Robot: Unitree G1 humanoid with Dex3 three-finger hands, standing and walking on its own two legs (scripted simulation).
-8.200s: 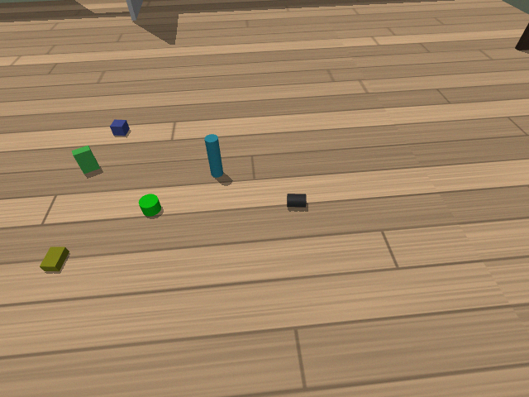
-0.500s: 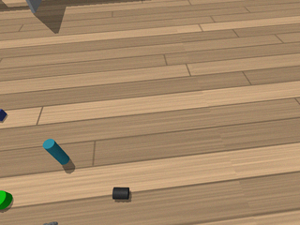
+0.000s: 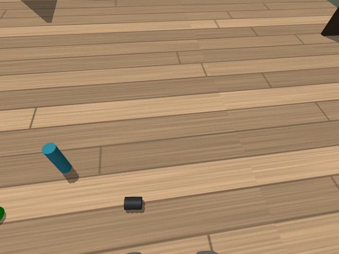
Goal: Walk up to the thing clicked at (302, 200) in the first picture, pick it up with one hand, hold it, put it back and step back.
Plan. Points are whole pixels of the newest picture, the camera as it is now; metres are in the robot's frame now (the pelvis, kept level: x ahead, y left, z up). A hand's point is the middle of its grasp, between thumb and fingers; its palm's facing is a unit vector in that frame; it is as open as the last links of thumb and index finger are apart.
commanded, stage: walk up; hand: left
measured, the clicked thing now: (133, 203) +0.44 +0.19 -0.73
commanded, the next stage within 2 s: stand in 1.42 s
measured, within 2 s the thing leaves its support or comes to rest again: neither
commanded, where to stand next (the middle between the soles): +0.06 -0.04 m, yaw +1 degrees
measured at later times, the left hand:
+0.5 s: hand out of the picture +0.06 +0.22 -0.14, palm faces +0.01 -0.95 -0.32, open 7.4 cm
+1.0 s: hand out of the picture +0.07 +0.22 -0.13, palm faces +0.04 -0.94 -0.33, open 7.4 cm
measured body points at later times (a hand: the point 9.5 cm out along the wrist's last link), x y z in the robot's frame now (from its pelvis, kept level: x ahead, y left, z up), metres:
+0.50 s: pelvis -0.02 -0.04 +0.01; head -0.02 -0.03 +0.46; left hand +0.06 +0.27 -0.12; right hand +0.05 -0.33 -0.11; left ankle -0.02 +0.10 -0.73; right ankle -0.02 -0.15 -0.73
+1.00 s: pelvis -0.01 -0.03 +0.02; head +0.00 -0.03 +0.47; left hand +0.07 +0.27 -0.11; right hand +0.09 -0.33 -0.11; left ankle -0.02 +0.10 -0.73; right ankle -0.02 -0.15 -0.73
